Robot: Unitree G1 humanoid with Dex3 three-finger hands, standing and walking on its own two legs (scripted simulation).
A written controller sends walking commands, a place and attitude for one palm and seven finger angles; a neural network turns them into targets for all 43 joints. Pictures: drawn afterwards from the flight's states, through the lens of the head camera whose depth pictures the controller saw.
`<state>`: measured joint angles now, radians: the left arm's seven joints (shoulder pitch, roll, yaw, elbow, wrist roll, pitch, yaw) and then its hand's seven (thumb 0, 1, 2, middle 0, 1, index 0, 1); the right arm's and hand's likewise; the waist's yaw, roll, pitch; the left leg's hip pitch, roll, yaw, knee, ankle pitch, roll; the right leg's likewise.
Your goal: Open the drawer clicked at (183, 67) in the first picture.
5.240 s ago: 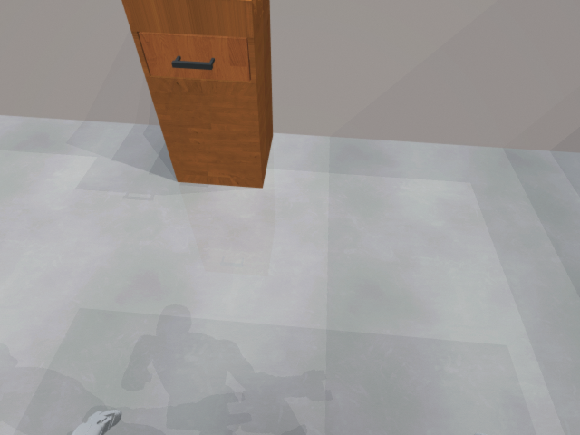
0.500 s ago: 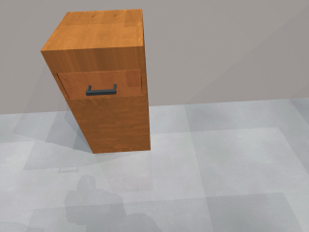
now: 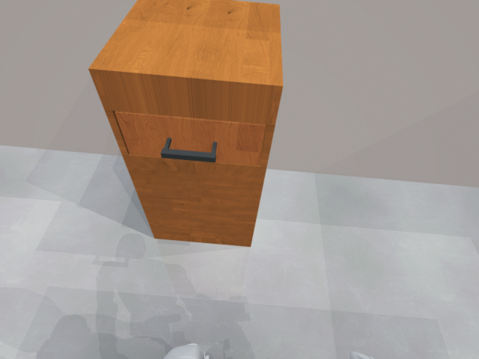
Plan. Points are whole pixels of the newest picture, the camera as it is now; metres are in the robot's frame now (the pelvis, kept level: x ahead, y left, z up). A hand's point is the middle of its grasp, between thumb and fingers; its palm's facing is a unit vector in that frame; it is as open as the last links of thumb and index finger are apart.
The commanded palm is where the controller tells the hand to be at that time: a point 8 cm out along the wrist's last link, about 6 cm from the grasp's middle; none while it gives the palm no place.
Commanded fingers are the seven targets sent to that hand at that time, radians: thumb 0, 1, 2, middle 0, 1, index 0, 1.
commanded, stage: take the last steps up to it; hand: left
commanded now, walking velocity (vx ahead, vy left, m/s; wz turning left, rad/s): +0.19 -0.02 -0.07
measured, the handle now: (190, 149) +0.61 +0.20 -0.11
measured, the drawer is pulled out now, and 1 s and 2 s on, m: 0.00 0.00 0.00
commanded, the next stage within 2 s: come to a stop and stand still in 0.10 s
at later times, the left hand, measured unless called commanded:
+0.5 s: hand (176, 314) +0.21 +0.14 -0.15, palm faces +0.00 -0.98 -0.21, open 7.4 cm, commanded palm none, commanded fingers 0.00 0.90 0.90 -0.20 -0.30 -0.20 -0.30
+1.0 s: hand out of the picture +0.03 +0.23 -0.16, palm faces +0.05 -0.97 -0.24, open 7.4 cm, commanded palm none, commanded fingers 0.00 0.90 0.90 -0.20 -0.30 -0.20 -0.30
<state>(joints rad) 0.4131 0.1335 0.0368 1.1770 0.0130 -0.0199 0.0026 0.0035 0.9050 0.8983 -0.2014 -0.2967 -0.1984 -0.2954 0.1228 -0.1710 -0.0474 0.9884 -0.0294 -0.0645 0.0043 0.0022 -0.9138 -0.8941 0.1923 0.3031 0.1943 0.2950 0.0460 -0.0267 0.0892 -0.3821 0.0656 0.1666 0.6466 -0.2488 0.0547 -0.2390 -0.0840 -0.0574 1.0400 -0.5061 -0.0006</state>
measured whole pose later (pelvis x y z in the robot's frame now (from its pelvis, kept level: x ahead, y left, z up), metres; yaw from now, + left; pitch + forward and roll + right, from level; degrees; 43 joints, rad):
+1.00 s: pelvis +0.04 +0.04 +0.02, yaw -1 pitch +0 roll +1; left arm 0.28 0.20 0.04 1.10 0.01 0.05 0.03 0.00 0.91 0.90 -0.20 -0.30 -0.19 -0.29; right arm 0.22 -0.15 -0.03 1.04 -0.02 0.01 -0.04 0.01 -0.93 -0.89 0.20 0.30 0.20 0.30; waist 0.02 -0.03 0.02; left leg -0.19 -0.03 0.11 0.40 -0.22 0.05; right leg -0.28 -0.05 -0.01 0.73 -0.41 0.03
